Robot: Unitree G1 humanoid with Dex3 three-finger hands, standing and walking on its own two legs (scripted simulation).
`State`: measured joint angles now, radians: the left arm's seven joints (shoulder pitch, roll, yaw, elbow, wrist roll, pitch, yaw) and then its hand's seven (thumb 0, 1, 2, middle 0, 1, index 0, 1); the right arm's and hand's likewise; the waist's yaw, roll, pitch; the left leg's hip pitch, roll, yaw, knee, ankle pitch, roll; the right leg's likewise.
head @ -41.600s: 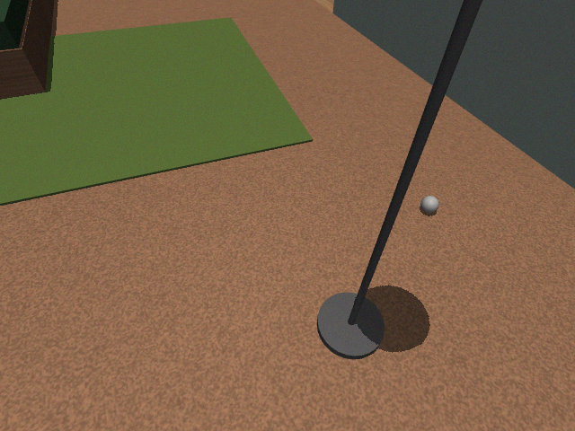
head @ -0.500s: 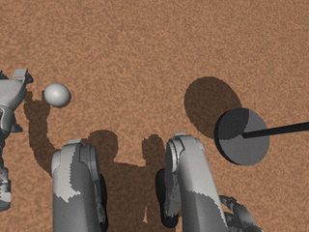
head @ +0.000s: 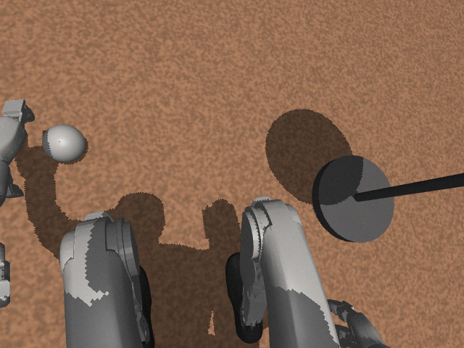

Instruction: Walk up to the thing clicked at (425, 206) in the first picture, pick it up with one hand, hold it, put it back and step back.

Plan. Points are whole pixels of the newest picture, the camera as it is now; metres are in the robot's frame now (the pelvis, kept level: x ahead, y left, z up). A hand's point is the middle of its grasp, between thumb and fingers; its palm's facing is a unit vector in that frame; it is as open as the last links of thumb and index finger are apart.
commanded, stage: rise first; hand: left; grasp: from above
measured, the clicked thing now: (64, 143) +0.49 +0.29 -0.30
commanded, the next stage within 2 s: approach in 1.62 s
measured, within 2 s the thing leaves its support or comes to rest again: neither
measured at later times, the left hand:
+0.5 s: hand (15, 155) +0.43 +0.33 -0.18, palm faces -0.44 -0.08 -0.89, open 14.1 cm
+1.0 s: hand (18, 147) +0.44 +0.33 -0.19, palm faces -0.44 -0.08 -0.89, open 14.2 cm
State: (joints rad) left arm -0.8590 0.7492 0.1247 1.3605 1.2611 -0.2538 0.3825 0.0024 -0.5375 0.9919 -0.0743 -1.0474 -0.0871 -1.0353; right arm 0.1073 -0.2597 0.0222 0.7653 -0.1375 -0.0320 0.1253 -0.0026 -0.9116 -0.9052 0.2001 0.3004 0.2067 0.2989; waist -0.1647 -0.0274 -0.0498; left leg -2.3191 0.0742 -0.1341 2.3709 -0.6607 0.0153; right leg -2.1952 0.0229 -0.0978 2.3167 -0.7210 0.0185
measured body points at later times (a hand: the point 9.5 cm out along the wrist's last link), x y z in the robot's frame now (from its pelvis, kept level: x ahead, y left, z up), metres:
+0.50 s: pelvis +0.00 +0.00 -0.01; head +0.24 +0.08 +0.36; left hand +0.44 +0.33 -0.13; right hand +0.08 -0.27 -0.12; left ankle +0.08 +0.13 -0.31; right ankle +0.09 -0.12 -0.31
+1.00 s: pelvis +0.00 +0.00 -0.02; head +0.25 +0.08 +0.35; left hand +0.46 +0.33 -0.14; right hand +0.07 -0.27 -0.12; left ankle +0.08 +0.13 -0.31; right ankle +0.09 -0.12 -0.31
